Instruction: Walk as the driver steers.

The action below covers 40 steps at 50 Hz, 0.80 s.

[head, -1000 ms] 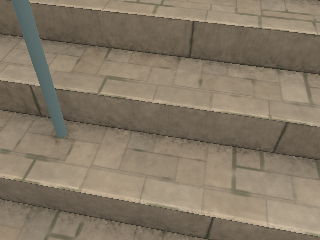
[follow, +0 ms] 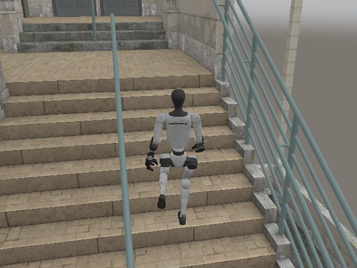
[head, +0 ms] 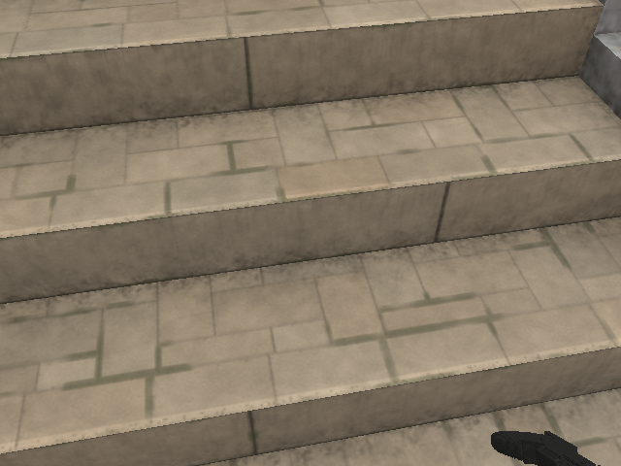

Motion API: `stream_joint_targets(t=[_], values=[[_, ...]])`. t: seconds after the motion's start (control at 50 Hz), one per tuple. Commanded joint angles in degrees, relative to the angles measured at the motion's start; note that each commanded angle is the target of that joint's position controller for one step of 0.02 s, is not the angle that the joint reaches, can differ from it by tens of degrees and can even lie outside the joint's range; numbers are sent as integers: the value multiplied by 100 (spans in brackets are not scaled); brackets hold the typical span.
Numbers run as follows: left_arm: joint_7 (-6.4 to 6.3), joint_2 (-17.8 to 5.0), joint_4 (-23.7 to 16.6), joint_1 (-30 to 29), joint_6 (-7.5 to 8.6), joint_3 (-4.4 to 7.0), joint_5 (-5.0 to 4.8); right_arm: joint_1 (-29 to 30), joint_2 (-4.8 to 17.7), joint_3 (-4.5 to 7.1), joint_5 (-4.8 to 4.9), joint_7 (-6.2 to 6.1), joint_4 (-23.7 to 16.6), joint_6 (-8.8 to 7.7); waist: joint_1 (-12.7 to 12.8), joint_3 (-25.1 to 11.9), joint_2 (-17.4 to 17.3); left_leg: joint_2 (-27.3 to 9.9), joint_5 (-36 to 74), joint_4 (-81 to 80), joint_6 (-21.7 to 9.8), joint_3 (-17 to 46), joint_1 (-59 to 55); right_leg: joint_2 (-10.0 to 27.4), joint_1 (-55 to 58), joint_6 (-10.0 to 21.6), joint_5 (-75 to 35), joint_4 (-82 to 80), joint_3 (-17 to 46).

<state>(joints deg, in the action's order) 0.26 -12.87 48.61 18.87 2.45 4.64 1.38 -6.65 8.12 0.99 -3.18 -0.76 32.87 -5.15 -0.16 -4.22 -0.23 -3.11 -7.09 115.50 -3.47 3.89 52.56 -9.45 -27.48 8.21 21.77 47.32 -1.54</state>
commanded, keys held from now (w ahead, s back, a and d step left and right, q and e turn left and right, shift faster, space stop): w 0.46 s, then w+q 0.54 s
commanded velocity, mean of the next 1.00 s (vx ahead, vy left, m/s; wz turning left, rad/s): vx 0.50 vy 0.00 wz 0.07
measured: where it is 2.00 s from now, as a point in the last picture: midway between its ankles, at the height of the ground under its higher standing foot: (214, 44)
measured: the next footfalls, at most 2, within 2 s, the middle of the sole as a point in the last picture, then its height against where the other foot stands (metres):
left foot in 0.28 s outside the picture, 0.17 m higher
right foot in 0.82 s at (396, 318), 0.17 m higher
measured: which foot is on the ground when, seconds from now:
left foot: up 0.00-0.26, down 0.28-0.84, up 0.86-1.00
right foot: down 0.00-0.30, up 0.32-0.80, down 0.82-1.00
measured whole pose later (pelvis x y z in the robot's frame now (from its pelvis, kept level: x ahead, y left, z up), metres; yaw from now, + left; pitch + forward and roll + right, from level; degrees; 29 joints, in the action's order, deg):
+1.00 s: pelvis +0.59 -0.02 +0.31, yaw +8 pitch +2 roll -3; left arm -0.5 -10.9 47.3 9.4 3.8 4.3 1.7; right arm -14.6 12.6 6.4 -1.9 0.2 40.2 -4.8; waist -2.1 -3.8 -3.0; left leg 1.9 -4.2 109.4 -6.9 4.7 42.1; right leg 3.7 -32.2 1.9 25.0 55.5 -12.2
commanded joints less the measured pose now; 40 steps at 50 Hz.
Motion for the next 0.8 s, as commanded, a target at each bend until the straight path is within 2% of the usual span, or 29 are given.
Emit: stream_joint_targets(t=[0.02,0.08,0.12,0.14,0.18,0.2,0.22,0.24,0.26,0.28,0.3,0.32,0.34,0.36,0.38,0.4,0.42,0.46,0.52,0.54,0.56,0.62,0.66,0.68,0.7,0.74,0.76,0.78,0.8], values=[[99,-50,117,233,369,-89,78,-56,-323,-203,42,-144,-256,166,-169,683,12,89,-404,1123,37,-583,1745,1255,166,261,-1718,-2277,1971],[159,-365,512,801,530,-50,79,907,-601,-346,43,-248,-736,168,79,692,368,-2,-1026,1798,-133,-662,3272,1598,1088,140,-1214,-2735,2266],[87,-252,720,1021,467,-78,-25,1738,-654,-460,29,-191,-1082,168,186,905,320,-43,-1241,506,-239,-857,3147,1355,902,-104,-806,-3140,1945],[-12,-261,750,1162,415,-70,33,2099,-664,-480,30,-152,-1251,180,345,885,456,-29,-1345,211,-221,-984,3018,1396,960,80,-1094,-3517,2104],[-289,-463,623,1129,266,8,-119,2195,-517,-493,77,-50,-1341,285,365,308,297,-74,-1097,-1754,-240,-1170,1270,1578,1172,330,-2491,-4568,1859],[-366,-371,474,996,248,-8,-183,1684,-570,-471,85,-4,-1074,288,218,-70,291,-9,-1068,-2522,-327,-1372,136,1611,1380,286,-4410,-4426,1361],[-382,-458,282,585,257,16,-260,897,-411,-407,214,-15,-729,267,-224,-513,354,283,-1084,-3625,-489,-1562,-1484,1503,1200,224,-7172,-3884,798],[-395,-742,130,624,300,108,-284,253,-211,-265,335,-23,-379,263,-441,-1257,492,618,-1011,-3936,-496,-1554,-2668,1738,1525,303,-9031,-3300,938],[-336,-1123,18,407,436,221,-351,-553,205,-85,432,-64,-57,346,-827,-1705,742,741,-1144,-4228,-449,-1426,-3150,1899,2099,262,-10919,-2443,861],[-159,-1205,-119,122,590,263,-348,-860,600,46,359,-86,-14,276,-1059,-1542,943,794,-1135,-5774,-454,-1339,-3187,1871,2628,167,-11183,-1221,960],[-21,-986,-203,34,743,261,-320,-1216,985,243,183,-117,154,243,-1234,-1683,874,407,-1488,-6695,-704,-150,-3983,1547,2093,43,-9690,412,1066],[200,-7,-361,1002,797,120,-302,-1480,1481,389,92,-137,515,245,-633,-1956,-1805,-1568,574,-8259,-1975,3477,-5455,17,-186,-477,-1406,3387,1017],[296,-37,-451,802,727,97,125,-1353,1146,442,216,-151,664,375,-591,-1944,-882,-1469,-1491,-9474,-1941,5186,-4906,-52,-1031,-382,-1041,5349,1394],[301,317,-867,328,661,22,215,-611,753,387,258,-123,805,275,-85,-802,-368,-1241,-3321,-9489,-1725,4346,-4093,310,-1843,-295,-1550,6044,1110],[241,451,-1050,-160,620,-73,295,-664,352,301,259,-59,1193,175,-64,-38,310,-1164,-3611,-9340,-1478,3595,-3570,454,-2460,-142,-1623,6453,846],[132,717,-1251,-526,554,-212,264,-969,12,226,170,-54,1613,66,-18,420,644,-1056,-2777,-9075,-1245,2628,-3162,561,-2878,-4,-1711,6610,1046],[41,815,-1297,-524,437,-304,176,-1190,-256,156,81,-30,1927,-47,97,479,460,-887,-2083,-9213,-1080,2109,-3038,509,-3060,66,-1541,7236,1096],[-69,974,-1476,-658,259,-433,78,-1502,-151,183,116,85,2375,-256,251,632,132,-746,-1215,-9403,-864,1211,-3267,641,-3817,120,-1120,7455,1151],[-46,813,-1748,-1202,95,-509,155,-1330,111,150,256,137,2364,-307,503,905,92,-484,-972,-9914,-757,477,-2653,1202,-3866,-78,-1196,6215,423],[-20,767,-1784,-1427,77,-524,161,-1340,133,111,236,98,2303,-317,457,898,203,-383,-729,-10031,-827,333,-2464,1295,-3677,-165,-1500,5803,65],[-46,904,-1780,-1663,60,-529,78,-1738,277,119,182,35,2361,-355,280,675,-153,-536,-188,-10080,-1078,586,-2797,1175,-3926,-204,-1315,6711,-173],[-56,1205,-2319,-2646,74,-664,164,-2626,646,249,178,-103,2484,-379,-134,716,-299,-859,-906,-10237,-1242,1450,-4535,1540,-6045,-167,-295,7785,5],[-31,1143,-2719,-3488,139,-750,162,-2885,569,267,158,-127,2459,-279,-370,754,-105,-733,-1252,-10497,-1071,1406,-5018,1664,-6349,-276,143,6831,-166],[40,1138,-2979,-3906,155,-763,203,-3020,279,219,239,-173,2465,-186,-485,864,-156,-731,-770,-10687,-1013,1531,-4923,1745,-6162,-325,55,6290,-97],[85,1129,-3085,-4081,126,-761,137,-3115,275,227,211,-237,2456,-125,-527,738,-223,-699,-492,-10860,-1026,1394,-5004,1716,-5835,-384,-12,5779,-198],[168,1228,-3071,-3923,9,-790,-2,-3165,422,351,314,-327,2294,-15,-607,341,-487,-720,1289,-11789,-1213,929,-4806,1680,-3483,-278,33,3574,-532],[176,1168,-2765,-3367,31,-716,-129,-2548,439,321,307,-247,2006,-24,-259,44,-339,-472,3458,-11473,-1086,355,-4329,1218,-1795,-138,167,2533,-1025],[85,1116,-2346,-2376,15,-568,-238,-2489,831,423,254,-150,1910,-89,57,-643,-790,-698,6536,-10612,-1040,174,-4338,760,-431,-43,235,2718,-1189],[-10,708,-2077,-1434,-23,-380,-310,-2459,1164,508,345,-50,1827,-197,512,-1370,-946,-815,8181,-9548,-895,238,-4988,550,360,42,325,2249,-966]])
Keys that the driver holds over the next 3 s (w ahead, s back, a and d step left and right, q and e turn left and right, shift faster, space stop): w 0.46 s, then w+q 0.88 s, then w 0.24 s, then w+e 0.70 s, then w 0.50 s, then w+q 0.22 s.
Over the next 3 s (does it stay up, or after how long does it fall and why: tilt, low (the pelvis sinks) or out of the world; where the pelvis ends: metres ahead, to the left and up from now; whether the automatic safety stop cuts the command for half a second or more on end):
stays up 1.73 0.20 0.94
